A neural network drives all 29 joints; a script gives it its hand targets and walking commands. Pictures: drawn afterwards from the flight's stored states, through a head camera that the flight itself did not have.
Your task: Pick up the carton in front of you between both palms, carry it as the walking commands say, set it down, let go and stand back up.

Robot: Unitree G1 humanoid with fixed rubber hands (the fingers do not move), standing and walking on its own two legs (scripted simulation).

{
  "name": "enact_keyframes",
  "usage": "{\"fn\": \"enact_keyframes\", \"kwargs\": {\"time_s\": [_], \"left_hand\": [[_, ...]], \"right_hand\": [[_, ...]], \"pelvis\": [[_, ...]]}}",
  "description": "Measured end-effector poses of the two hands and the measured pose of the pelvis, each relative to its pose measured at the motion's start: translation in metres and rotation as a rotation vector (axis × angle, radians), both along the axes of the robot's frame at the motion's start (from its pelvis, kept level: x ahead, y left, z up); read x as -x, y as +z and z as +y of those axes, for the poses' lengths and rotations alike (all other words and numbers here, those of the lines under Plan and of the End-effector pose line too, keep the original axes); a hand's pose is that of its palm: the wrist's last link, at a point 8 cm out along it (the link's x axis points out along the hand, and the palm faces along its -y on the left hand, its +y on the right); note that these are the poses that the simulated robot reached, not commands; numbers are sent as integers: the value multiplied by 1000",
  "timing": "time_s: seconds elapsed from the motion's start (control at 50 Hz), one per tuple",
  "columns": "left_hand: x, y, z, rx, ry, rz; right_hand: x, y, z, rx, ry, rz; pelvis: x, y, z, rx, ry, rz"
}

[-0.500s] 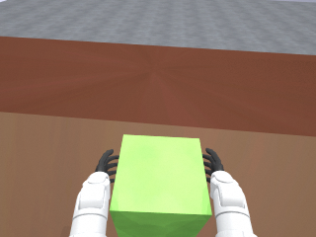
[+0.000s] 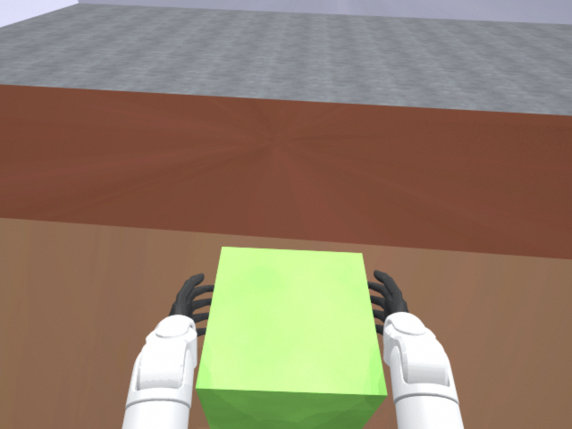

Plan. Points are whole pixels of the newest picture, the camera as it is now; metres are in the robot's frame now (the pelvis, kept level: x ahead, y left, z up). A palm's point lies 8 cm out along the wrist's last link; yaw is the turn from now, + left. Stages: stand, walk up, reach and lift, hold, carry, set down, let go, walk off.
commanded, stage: hold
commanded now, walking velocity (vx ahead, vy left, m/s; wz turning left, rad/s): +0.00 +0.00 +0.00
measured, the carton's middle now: (286, 351) +0.28 +0.00 -0.03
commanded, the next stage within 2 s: carry in 0.70 s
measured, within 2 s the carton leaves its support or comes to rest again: neither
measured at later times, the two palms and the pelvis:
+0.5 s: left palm (181, 327) +0.28 +0.15 +0.05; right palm (395, 325) +0.28 -0.15 +0.05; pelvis -0.01 +0.00 +0.00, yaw +0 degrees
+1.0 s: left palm (205, 282) +0.34 +0.12 +0.07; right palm (405, 284) +0.34 -0.18 +0.07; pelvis +0.06 -0.02 -0.01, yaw +0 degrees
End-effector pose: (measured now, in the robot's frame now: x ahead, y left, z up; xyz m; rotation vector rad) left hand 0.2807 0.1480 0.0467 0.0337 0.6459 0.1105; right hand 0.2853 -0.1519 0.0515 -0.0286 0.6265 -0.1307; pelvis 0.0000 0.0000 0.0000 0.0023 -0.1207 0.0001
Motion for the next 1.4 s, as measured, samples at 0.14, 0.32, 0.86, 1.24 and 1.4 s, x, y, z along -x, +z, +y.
{"fn": "enact_keyframes", "kwargs": {"time_s": [0.14,0.32,0.86,1.24,1.4], "left_hand": [[5,-1,0,7,1,26],[6,0,0,20,11,19],[-20,10,-7,9,6,-19],[-147,29,-5,65,51,72],[-249,38,-36,65,0,74]], "right_hand": [[7,-2,-1,-8,-7,26],[7,-1,0,-19,-15,18],[-16,7,-7,-30,-24,-20],[-141,24,-5,-74,-62,69],[-228,34,-35,-91,-127,67]], "pelvis": [[7,-1,0,0,-2,-22],[14,-3,1,0,-1,-23],[-15,-9,-4,-2,-32,118],[-166,-8,-1,-15,-48,223],[-256,-4,-19,9,-41,220]]}}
